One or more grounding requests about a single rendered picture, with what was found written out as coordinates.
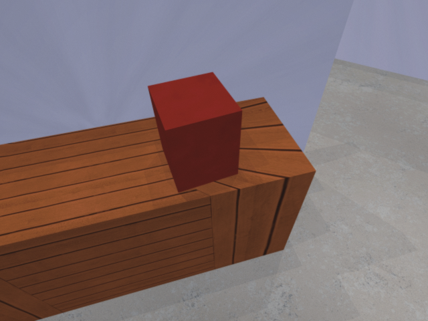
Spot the carton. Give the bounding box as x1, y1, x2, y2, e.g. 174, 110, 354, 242
148, 72, 242, 193

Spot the pedestal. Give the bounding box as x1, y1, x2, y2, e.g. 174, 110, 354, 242
0, 97, 316, 321

